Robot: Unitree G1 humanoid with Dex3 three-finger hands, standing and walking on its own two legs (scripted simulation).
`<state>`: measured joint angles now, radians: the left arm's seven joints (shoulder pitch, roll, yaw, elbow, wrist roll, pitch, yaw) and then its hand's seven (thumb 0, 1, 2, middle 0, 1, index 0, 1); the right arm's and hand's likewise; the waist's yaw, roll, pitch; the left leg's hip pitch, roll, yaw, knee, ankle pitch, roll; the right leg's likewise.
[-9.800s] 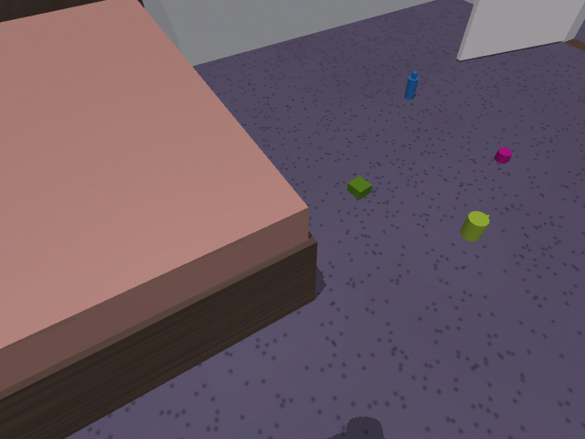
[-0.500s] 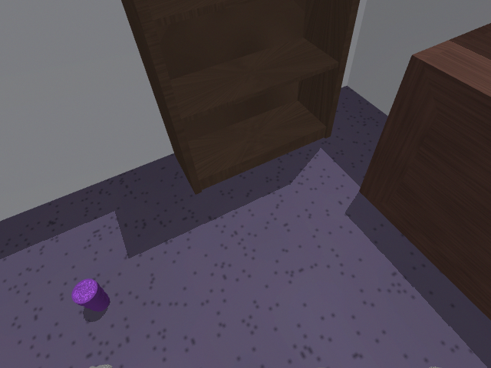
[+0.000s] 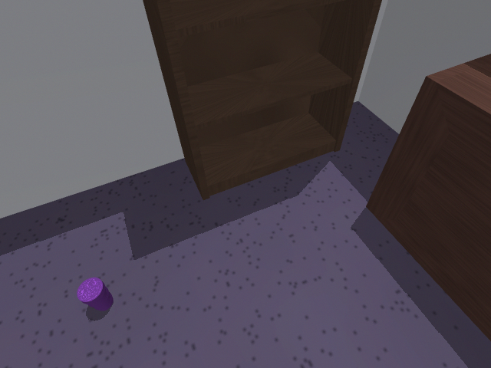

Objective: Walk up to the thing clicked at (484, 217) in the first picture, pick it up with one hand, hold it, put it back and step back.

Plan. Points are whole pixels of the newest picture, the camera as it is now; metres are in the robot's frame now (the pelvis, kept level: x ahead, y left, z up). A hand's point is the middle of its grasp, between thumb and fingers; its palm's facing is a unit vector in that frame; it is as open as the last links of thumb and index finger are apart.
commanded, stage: stand
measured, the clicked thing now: out of the picture -0.89 +0.81 -0.73
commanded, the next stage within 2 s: none
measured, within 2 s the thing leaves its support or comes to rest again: neither
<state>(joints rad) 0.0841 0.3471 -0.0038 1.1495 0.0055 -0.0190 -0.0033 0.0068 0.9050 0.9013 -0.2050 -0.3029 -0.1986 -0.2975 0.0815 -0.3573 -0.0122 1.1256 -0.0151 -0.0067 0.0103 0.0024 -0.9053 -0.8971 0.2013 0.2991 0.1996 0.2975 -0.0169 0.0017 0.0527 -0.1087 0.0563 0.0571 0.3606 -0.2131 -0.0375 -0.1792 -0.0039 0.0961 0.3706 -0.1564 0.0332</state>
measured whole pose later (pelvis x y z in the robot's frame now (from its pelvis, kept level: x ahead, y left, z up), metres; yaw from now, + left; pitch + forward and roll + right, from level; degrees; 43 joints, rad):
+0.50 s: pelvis +0.00 +0.00 +0.00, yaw +1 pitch -2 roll +0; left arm 0.11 0.35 0.00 1.15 0.00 -0.02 -0.01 0.01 0.90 0.90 -0.20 -0.30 -0.20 -0.30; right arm 0.11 -0.35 -0.01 1.14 -0.02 0.00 0.01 0.00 -0.91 -0.90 0.20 0.30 0.20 0.30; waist -0.01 0.01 0.06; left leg -0.11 0.05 0.04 0.35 -0.21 -0.03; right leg -0.17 -0.01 0.08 0.35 -0.15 0.04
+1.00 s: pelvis +0.01 +0.00 +0.00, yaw +1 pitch -2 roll +0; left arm 0.10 0.35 0.00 1.14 0.01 -0.02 0.00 0.01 0.91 0.90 -0.20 -0.30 -0.20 -0.30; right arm 0.10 -0.36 -0.01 1.12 -0.01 0.00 0.01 0.00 -0.91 -0.90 0.20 0.30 0.20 0.30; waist -0.01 0.01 0.05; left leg -0.10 0.05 0.04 0.34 -0.21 -0.03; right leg -0.16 -0.02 0.08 0.35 -0.16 0.04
